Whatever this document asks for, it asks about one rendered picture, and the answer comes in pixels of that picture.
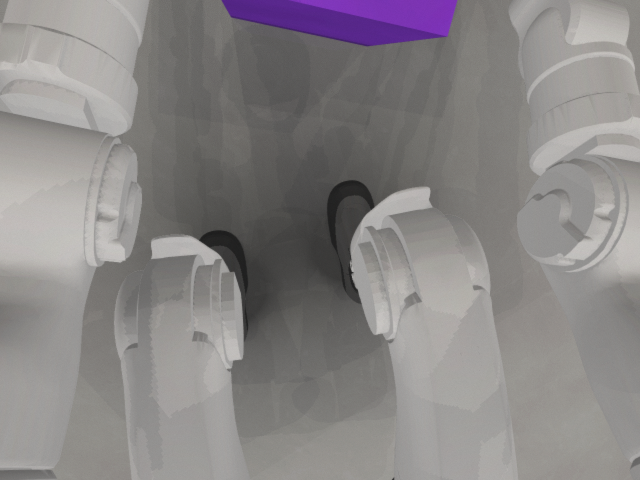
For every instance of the carton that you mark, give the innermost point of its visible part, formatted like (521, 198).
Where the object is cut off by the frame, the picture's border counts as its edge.
(362, 22)

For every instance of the right robot forearm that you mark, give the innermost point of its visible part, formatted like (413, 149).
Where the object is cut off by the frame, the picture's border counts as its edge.
(579, 78)

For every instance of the left robot upper arm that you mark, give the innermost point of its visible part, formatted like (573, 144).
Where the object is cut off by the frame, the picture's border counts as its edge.
(69, 201)

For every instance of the right robot upper arm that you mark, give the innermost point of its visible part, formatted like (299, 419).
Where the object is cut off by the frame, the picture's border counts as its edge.
(581, 222)

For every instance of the right robot thigh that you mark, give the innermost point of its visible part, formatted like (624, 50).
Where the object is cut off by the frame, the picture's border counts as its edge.
(453, 418)

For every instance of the left robot forearm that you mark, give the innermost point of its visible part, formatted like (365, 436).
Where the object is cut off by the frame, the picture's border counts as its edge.
(72, 61)

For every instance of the right robot foot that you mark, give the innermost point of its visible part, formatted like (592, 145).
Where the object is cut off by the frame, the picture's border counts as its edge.
(348, 203)

